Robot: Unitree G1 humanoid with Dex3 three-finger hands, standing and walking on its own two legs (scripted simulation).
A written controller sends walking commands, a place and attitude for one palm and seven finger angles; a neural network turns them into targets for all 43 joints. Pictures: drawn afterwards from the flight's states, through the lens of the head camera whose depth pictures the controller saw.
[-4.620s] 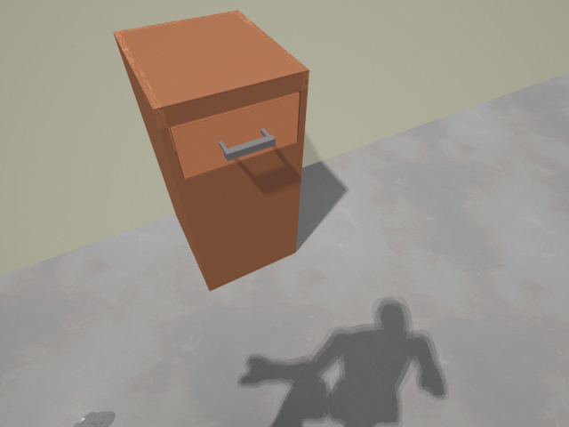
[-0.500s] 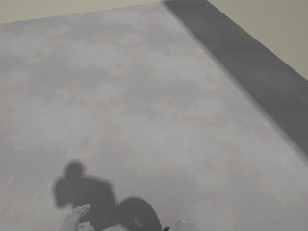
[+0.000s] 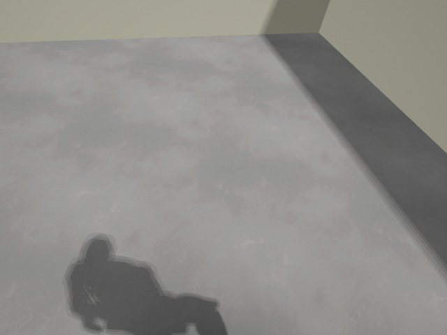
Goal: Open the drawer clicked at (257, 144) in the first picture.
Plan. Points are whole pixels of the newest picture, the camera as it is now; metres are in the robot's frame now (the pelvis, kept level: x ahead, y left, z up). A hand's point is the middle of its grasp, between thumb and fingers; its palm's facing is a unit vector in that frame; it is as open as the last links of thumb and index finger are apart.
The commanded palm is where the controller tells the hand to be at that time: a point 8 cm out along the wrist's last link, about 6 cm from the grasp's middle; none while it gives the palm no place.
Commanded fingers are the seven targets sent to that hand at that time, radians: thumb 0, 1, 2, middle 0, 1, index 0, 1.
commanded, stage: turn to face it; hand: left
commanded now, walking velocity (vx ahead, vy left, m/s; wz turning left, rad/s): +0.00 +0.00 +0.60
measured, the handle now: out of the picture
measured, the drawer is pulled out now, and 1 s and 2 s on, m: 0.00 0.00 0.00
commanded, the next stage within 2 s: none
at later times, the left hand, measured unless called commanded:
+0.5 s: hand out of the picture +0.07 +0.15 -0.14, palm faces +0.30 -0.91 -0.28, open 7.4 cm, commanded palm none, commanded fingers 0.00 0.90 0.90 -0.20 -0.30 -0.20 -0.30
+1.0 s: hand out of the picture -0.14 +0.16 -0.18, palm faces +0.63 -0.73 -0.27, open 7.4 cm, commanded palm none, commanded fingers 0.00 0.90 0.90 -0.20 -0.30 -0.20 -0.30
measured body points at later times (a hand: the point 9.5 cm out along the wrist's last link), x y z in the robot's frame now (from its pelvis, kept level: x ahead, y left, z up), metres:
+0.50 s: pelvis +0.01 -0.07 +0.00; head +0.03 -0.09 +0.45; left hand +0.05 +0.20 -0.12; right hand +0.12 -0.31 -0.16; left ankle +0.02 +0.06 -0.69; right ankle +0.03 -0.17 -0.74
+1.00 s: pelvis -0.02 -0.04 -0.01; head +0.00 +0.01 +0.44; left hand -0.17 +0.20 -0.16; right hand +0.25 -0.17 -0.12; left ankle -0.08 +0.04 -0.74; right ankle +0.04 -0.18 -0.67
